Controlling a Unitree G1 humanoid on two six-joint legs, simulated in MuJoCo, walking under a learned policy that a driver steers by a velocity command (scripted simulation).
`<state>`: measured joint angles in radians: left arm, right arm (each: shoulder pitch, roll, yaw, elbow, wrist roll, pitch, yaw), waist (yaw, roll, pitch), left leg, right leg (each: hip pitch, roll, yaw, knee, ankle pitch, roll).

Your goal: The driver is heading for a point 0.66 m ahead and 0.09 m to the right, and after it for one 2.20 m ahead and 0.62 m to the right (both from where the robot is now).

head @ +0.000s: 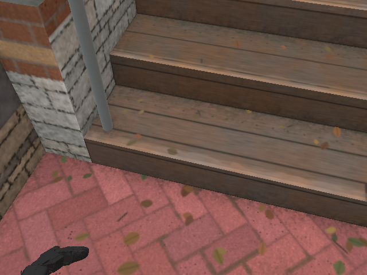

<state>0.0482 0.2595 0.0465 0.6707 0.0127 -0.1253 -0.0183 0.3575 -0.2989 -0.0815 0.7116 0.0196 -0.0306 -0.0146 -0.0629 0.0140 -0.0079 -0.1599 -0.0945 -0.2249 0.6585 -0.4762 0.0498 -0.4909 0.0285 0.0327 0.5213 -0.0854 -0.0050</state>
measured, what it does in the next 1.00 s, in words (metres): walks ahead, turning right: left foot, then right foot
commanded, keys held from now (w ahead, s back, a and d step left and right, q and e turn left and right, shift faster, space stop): w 0.28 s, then w+e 0.72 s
